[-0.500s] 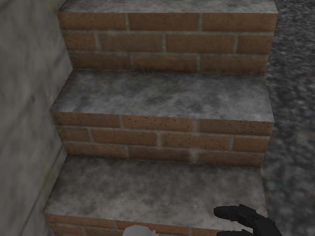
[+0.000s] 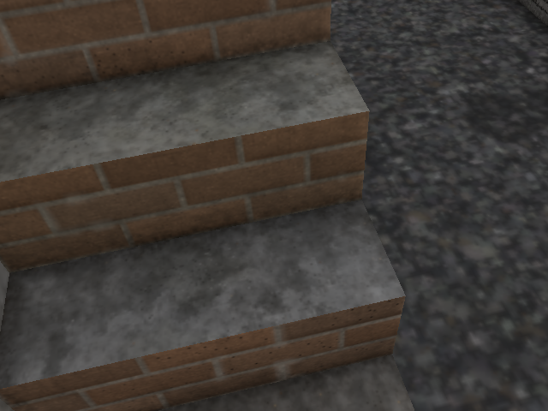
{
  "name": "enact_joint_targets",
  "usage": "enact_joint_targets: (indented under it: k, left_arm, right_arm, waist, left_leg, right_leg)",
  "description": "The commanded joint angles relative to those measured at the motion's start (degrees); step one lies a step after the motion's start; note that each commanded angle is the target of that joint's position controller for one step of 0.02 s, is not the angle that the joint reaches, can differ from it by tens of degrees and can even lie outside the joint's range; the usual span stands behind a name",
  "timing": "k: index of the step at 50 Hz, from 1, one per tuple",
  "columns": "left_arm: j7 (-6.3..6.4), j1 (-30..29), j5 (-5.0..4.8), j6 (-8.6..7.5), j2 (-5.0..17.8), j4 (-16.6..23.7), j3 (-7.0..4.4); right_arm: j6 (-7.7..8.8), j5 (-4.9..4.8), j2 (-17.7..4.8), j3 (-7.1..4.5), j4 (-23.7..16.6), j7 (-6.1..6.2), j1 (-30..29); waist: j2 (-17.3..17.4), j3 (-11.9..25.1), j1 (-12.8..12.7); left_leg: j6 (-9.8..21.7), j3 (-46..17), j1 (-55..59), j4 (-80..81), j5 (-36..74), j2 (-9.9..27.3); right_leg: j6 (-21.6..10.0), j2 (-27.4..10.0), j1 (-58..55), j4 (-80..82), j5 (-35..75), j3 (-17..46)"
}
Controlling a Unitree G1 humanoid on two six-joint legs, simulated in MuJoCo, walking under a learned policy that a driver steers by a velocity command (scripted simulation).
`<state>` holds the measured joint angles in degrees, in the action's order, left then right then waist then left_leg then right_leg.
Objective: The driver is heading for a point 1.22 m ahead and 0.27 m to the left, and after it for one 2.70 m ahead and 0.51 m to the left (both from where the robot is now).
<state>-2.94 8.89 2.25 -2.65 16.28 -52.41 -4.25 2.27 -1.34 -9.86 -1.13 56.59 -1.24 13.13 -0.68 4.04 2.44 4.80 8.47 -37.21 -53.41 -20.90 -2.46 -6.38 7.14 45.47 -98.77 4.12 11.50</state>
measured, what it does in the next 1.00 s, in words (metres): climbs, turning left: right foot, then left foot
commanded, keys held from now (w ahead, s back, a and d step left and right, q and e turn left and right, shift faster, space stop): q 0.80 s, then w+e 0.20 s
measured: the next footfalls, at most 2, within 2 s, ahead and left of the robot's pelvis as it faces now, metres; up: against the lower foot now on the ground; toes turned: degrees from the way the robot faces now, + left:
right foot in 0.22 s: +0.14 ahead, -0.09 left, +0.00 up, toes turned +5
left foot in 0.76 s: +0.10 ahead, +0.17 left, +0.00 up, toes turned +22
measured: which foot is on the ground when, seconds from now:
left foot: down 0.00-0.26, up 0.28-0.74, down 0.76-1.00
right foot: up 0.00-0.20, down 0.22-0.76, up 0.78-1.00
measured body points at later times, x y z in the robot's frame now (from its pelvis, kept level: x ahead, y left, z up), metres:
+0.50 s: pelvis +0.06 -0.01 +0.07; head +0.09 -0.04 +0.52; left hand +0.15 +0.28 +0.00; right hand +0.25 -0.25 -0.07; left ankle -0.02 +0.19 -0.44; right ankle +0.10 -0.09 -0.67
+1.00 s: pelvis +0.07 +0.05 +0.05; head +0.07 +0.06 +0.50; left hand +0.13 +0.32 -0.07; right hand +0.26 -0.12 -0.06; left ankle +0.06 +0.15 -0.67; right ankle +0.08 -0.09 -0.51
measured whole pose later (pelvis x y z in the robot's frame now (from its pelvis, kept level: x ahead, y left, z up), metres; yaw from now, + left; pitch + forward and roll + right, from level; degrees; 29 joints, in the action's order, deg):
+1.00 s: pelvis +0.07 +0.05 +0.05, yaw +24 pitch +2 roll +1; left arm 1.3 6.8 2.2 4.7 9.8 -42.7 -1.4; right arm 4.4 1.4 -8.6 2.0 44.1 6.4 16.7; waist -3.6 2.7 0.4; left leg 3.0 -0.3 -21.6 -34.3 -15.1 -3.9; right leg 0.2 3.3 40.2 -92.1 -10.8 5.5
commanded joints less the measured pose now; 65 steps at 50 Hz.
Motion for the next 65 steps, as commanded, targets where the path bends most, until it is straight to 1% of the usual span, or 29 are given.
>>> enact_joint_targets:
  k: [1, 2, 3, 5, 6, 9, 11, 13, 15, 17, 18, 22, 28, 30, 32, 35, 37, 38, 39, 40, 43, 44, 45, 47, 51, 54, 57, 61, 65]
  left_arm:
    - [0.86, -0.1, -0.77, 0.58, 1.4, 5.6, 2.42]
    - [1.72, -0.1, -0.44, 1.13, 3.5, 8.3, 1.83]
    - [2.75, -3.4, -0.01, 1.43, 4.6, 10.7, 2.0]
    - [2.76, -11.6, -1.66, 1.99, 1.7, 14.8, 3.5]
    - [3.28, -7.0, -0.33, 1.42, -0.4, 11.7, 3.21]
    - [6.11, -6.2, 0.46, 0.71, 2.4, 14.9, 2.07]
    - [6.83, -4.1, -1.98, 0.26, 2.7, 15.3, 1.86]
    - [7.94, -8.3, -3.04, -0.35, 8.3, 18.4, 0.04]
    - [7.65, -3.8, -0.27, -0.59, 8.4, 18.9, -0.96]
    - [6.03, 0.6, -1.21, -0.63, 6.8, 17.6, -0.27]
    - [4.09, -0.7, 0.21, 0.72, 4.3, 16.9, 1.37]
    - [1.56, -6.3, -0.61, 0.12, -1.6, 20.3, 5.0]
    - [5.19, -8.7, -1.4, -1.49, 7.7, 26.3, 1.25]
    - [6.0, -5.2, -1.73, -1.68, 10.6, 25.1, -0.33]
    - [6.04, -4.8, -0.53, -1.84, 8.7, 24.6, 0.64]
    - [4.68, -10.7, -1.94, -2.16, 6.1, 22.3, 1.16]
    - [3.48, -5.2, -1.28, -0.7, 4.0, 18.3, 1.39]
    - [3.17, -2.2, -0.93, -0.42, -0.4, 16.6, 2.45]
    - [5.24, 1.8, -0.54, -0.89, -1.5, 19.7, 2.63]
    - [5.99, -1.8, -1.12, -1.35, 4.2, 21.0, 2.1]
    - [6.18, -4.0, -2.02, 1.84, 5.0, 15.9, 0.57]
    - [5.09, -5.6, 2.09, 3.34, -6.9, 16.4, 3.82]
    - [4.07, -5.4, 0.51, 5.07, -7.3, 14.9, 4.0]
    - [3.67, -4.3, -0.46, 7.31, -5.0, 13.0, 3.02]
    - [4.31, -7.1, 0.79, 7.91, -3.2, 12.6, 1.55]
    - [3.74, -8.3, 1.04, 7.05, -3.9, 13.5, 0.91]
    - [1.28, -7.2, 0.9, 4.72, -4.9, 13.6, 1.37]
    - [2.57, -12.6, 0.57, 3.24, -8.0, 21.2, 1.52]
    - [2.84, -20.5, 0.77, 2.45, -6.4, 28.6, 0.98]
  right_arm:
    - [4.09, 1.33, 6.6, 3.83, -5.2, -0.24, -15.4]
    - [4.67, 1.69, 6.7, 4.4, -7.3, -2.25, -19.7]
    - [4.73, 1.03, 3.5, 3.9, -8.7, -2.69, -16.2]
    - [3.55, 1.69, -11.4, -1.77, -6.4, -1.54, -6.5]
    - [4.33, 3.48, -11.2, -1.61, -6.5, -2.11, -5.9]
    - [5.25, 3.16, -7.4, -1.12, -8.8, -2.8, -9.9]
    - [3.49, 2.57, -6.8, -1.1, -8.4, -3.59, -7.4]
    - [2.89, 3.09, -3.6, -0.75, -6.6, -4.93, 3.6]
    - [0.01, 2.14, -4.5, -1.24, -6.2, -4.52, 3.0]
    - [0.21, 0.89, -11.0, -4.15, -6.1, -3.27, 0.3]
    - [0.05, 0.11, -12.2, -4.22, -7.0, -2.64, -2.3]
    - [1.25, 2.67, -12.2, -4.71, -5.5, -3.15, -1.3]
    - [1.75, 2.28, -11.3, -2.75, -7.0, -5.07, -3.9]
    - [2.4, 2.72, -10.1, -1.78, -9.0, -6.57, -3.8]
    - [2.92, 3.47, -9.6, -0.93, -9.5, -6.75, 2.7]
    - [4.53, 1.29, -6.8, 0.3, -13.5, -6.1, 4.7]
    - [5.13, 1.04, -8.9, -0.69, -15.4, -5.09, 2.1]
    - [5.3, 2.01, -10.6, -1.2, -16.5, -3.92, 1.6]
    - [5.6, 1.65, -19.5, -3.16, -19.4, -2.55, 3.1]
    - [5.92, 2.28, -19.6, -3.93, -19.8, -2.76, 4.3]
    - [5.23, 2.74, -7.9, -0.08, -16.8, -4.83, 3.6]
    - [2.33, 0.81, -6.8, -0.02, -16.2, 4.37, 1.8]
    - [1.89, 2.86, -6.9, 1.2, -16.7, 7.76, 0.7]
    - [2.38, 3.45, -6.7, 1.42, -16.8, 9.54, 2.4]
    - [3.21, 2.13, -7.8, -0.18, -16.2, 9.92, 6.0]
    - [2.26, 2.43, -9.8, -2.38, -16.2, 10.92, 10.5]
    - [2.68, 3.03, -6.9, -2.6, -15.6, 11.14, 11.4]
    - [3.49, 4.19, -10.3, -4.87, -13.2, 10.53, 15.9]
    - [5.21, 5.28, -10.8, -6.12, -10.0, 7.24, 13.4]
  waist:
    - [9.5, -0.3, -5.3]
    - [4.5, 3.6, -8.8]
    - [2.9, 8.2, -7.0]
    - [4.6, 7.1, -1.4]
    - [12.0, 5.3, -2.1]
    - [3.6, 1.3, -3.1]
    - [4.0, 4.3, -3.4]
    - [-2.3, 11.2, 0.4]
    - [-7.6, 10.4, -3.5]
    - [-0.3, 7.2, -5.9]
    - [4.3, 6.8, -6.3]
    - [-2.0, 8.0, -2.7]
    - [-6.8, 4.1, -2.3]
    - [-7.5, 1.5, -4.3]
    - [-8.3, 0.7, -1.3]
    - [-4.6, -0.4, 1.4]
    - [-2.7, -0.4, -1.7]
    - [0.9, 1.6, -3.4]
    - [12.8, 7.2, -6.8]
    - [17.4, 8.8, -0.4]
    - [7.2, 2.0, 0.1]
    - [-11.2, -0.5, -3.5]
    - [-13.3, -2.0, -3.7]
    - [-5.0, -2.4, -1.9]
    - [6.0, -3.1, 0.0]
    - [9.2, -3.0, 0.5]
    - [7.7, -1.5, 0.2]
    - [12.3, -4.3, 2.6]
    - [10.4, -7.3, 1.5]
  left_leg:
    - [6.0, -12.8, 0.4, 23.4, 4.3, 2.6]
    - [4.9, -13.0, 0.9, 20.9, 6.4, 2.9]
    - [4.5, -14.0, -0.7, 20.7, 11.9, 3.6]
    - [6.4, -15.9, 0.4, 31.2, 11.4, 5.3]
    - [5.6, -20.7, -3.2, 34.2, 8.2, 8.6]
    - [8.2, -25.6, 4.0, 26.5, 13.4, 11.8]
    - [8.7, -28.1, 11.4, 21.8, 23.1, 12.0]
    - [1.7, -18.5, 7.1, 13.1, 18.9, 6.4]
    - [-7.2, -16.8, -8.6, -18.5, -7.5, -0.5]
    - [-9.9, -24.6, -23.0, -52.3, -5.9, -4.4]
    - [-8.9, -27.8, -26.0, -60.6, 2.1, -7.7]
    - [-6.8, -24.3, -24.5, -49.2, 13.8, -4.9]
    - [-14.6, -8.8, -9.2, -23.5, -0.3, 2.3]
    - [-13.8, -5.1, -3.5, -9.1, -6.1, 2.3]
    - [-10.2, -10.9, 1.3, -7.6, 0.3, 5.0]
    - [-5.3, -8.0, 6.9, 14.5, 6.7, 4.4]
    - [-0.1, -4.7, 14.9, 28.5, 16.3, 0.2]
    - [4.5, -12.0, 16.5, 29.9, 27.7, 1.8]
    - [17.7, -34.3, 29.0, 30.2, 45.2, 12.5]
    - [21.3, -47.5, 38.4, 33.2, 25.3, 18.4]
    - [10.4, -38.8, 22.4, 33.1, -6.0, 16.1]
    - [8.1, -35.7, 17.8, 34.3, -2.5, 15.8]
    - [8.3, -34.2, 14.9, 34.3, -1.8, 16.4]
    - [9.3, -33.3, 16.5, 35.1, -3.5, 17.5]
    - [9.5, -28.2, 25.0, 32.8, 2.7, 17.7]
    - [9.9, -27.6, 31.4, 31.1, 1.1, 18.0]
    - [9.7, -24.4, 31.4, 30.6, 2.0, 18.5]
    - [11.6, -29.8, 38.4, 36.0, -3.2, 26.8]
    - [7.1, -20.3, 43.0, 41.1, -0.3, 30.0]
  right_leg:
    - [0.5, -5.0, 9.8, 1.4, -19.6, 0.6]
    - [4.0, -8.1, 6.8, 11.8, -20.0, -0.3]
    - [5.3, -9.2, 1.2, 17.2, -19.5, -2.7]
    - [8.5, -3.8, -12.6, 42.2, -43.2, -15.4]
    - [8.5, -6.8, -22.4, 34.9, -26.7, -13.6]
    - [5.9, -8.7, -22.8, 50.2, -24.4, -10.6]
    - [4.7, -7.6, -28.3, 69.0, -14.6, -11.8]
    - [-8.7, -14.6, -36.0, 64.6, 10.8, -2.0]
    - [-23.6, -32.1, -44.0, 76.3, 23.0, 18.8]
    - [-18.3, -32.2, -46.5, 78.3, 17.7, 17.6]
    - [-16.4, -30.0, -43.4, 77.4, 17.4, 13.7]
    - [-5.8, -19.3, -43.0, 79.2, 2.5, -5.7]
    - [-1.9, -18.8, -31.4, 86.5, -23.0, -12.1]
    - [-1.9, -20.4, -30.7, 84.6, -27.4, -12.3]
    - [-4.1, -27.1, -30.4, 82.4, -22.4, -8.3]
    - [-6.1, -28.0, -33.0, 75.4, -18.0, -10.7]
    - [-4.5, -25.5, -32.4, 67.0, -17.8, -13.5]
    - [-0.6, -21.5, -30.3, 57.8, -19.9, -17.7]
    - [7.6, -9.7, -16.7, 47.4, -31.5, -19.4]
    - [12.3, -6.0, -0.6, 33.8, -40.7, -9.9]
    - [9.7, -8.3, 11.9, -6.8, -23.9, 0.2]
    - [8.2, -11.5, -1.3, 9.0, -15.4, -3.5]
    - [8.3, -8.7, -3.0, 7.6, -14.1, -5.2]
    - [7.0, -6.1, -2.6, 3.5, -13.3, -3.9]
    - [5.3, -3.2, 4.5, 1.2, -15.2, -1.6]
    - [6.0, -2.8, 12.5, -3.6, -17.5, -2.2]
    - [5.7, -4.1, 13.0, -2.0, -13.4, -4.4]
    - [4.3, -5.7, 32.0, -26.3, -23.4, 1.7]
    - [3.2, -9.4, 42.2, -28.6, -36.2, 4.6]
